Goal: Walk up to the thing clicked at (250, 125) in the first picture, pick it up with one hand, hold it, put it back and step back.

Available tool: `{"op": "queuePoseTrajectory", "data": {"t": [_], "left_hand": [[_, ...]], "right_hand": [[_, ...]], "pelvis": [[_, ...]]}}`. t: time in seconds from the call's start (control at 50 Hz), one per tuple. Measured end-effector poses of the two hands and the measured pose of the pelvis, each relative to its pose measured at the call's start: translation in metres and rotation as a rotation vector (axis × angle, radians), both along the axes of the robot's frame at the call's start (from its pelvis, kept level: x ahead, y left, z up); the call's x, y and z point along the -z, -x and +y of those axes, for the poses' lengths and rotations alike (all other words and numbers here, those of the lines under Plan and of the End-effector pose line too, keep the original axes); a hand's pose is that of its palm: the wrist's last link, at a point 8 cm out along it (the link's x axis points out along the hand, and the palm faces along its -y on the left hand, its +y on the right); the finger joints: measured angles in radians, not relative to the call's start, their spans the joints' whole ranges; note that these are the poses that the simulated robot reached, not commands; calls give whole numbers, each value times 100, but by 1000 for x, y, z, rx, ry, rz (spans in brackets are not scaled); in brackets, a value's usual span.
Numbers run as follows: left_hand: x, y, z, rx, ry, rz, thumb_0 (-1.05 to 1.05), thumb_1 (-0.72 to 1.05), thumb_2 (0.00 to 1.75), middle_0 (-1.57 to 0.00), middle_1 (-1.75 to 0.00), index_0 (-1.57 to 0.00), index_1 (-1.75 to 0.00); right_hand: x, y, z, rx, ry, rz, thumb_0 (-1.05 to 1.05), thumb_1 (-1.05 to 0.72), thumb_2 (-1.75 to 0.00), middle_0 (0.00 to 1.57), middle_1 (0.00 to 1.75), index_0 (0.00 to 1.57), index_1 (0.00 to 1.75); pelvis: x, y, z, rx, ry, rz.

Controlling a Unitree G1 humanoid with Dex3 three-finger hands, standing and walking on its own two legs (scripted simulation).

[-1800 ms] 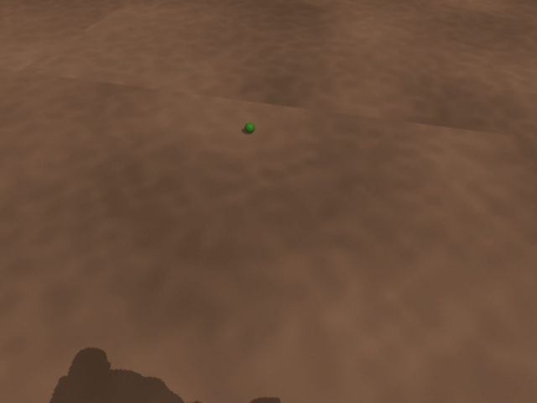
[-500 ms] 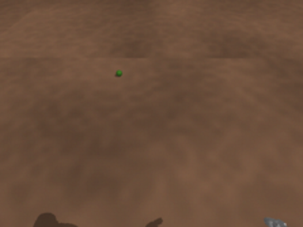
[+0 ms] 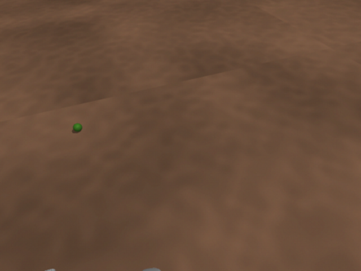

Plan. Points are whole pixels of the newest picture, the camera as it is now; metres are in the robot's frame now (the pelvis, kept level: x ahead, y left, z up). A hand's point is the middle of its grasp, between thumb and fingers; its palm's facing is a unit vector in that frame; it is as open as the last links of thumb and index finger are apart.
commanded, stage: walk up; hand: left
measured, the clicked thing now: (77, 127) +1.33 +0.83 -0.71
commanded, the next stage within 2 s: none
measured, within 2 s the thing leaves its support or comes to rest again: neither
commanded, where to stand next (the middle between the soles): +0.94 +1.04 m, yaw -61 degrees
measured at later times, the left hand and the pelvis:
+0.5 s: hand (26, 191) +0.40 +0.47 -0.10, palm faces -0.39 -0.74 -0.55, open 7.4 cm; pelvis +0.20 +0.21 +0.02, yaw -20 degrees
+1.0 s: hand (16, 148) +0.62 +0.63 -0.15, palm faces -0.45 -0.66 -0.60, open 7.4 cm; pelvis +0.40 +0.37 -0.02, yaw -31 degrees
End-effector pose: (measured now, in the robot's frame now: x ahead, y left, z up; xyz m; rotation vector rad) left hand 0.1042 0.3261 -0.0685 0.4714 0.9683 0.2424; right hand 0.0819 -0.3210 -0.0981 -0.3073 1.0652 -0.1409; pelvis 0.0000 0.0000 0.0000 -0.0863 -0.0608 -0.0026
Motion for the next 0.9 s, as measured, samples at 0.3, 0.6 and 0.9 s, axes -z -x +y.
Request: {"op": "queuePoseTrajectory", "data": {"t": [0.3,0.6,0.9], "left_hand": [[19,-201,171,198,-107,96,1,90,90,-21,-30,-21,-30],[-12,-358,179,398,-130,97,1,90,90,-21,-30,-21,-30],[15,-464,298,436,-158,127,1,89,90,-21,-30,-22,-31]], "right_hand": [[-12,-10,145,320,87,37,0,-91,-90,20,30,20,30],[16,-12,246,539,-14,217,1,-91,-90,21,30,20,30],[0,-244,290,449,87,-90,1,-91,-90,21,30,20,30]], "pelvis": [[11,-120,161,237,-73,44],[0,-234,225,403,-82,56],[23,-360,336,501,-50,57]]}}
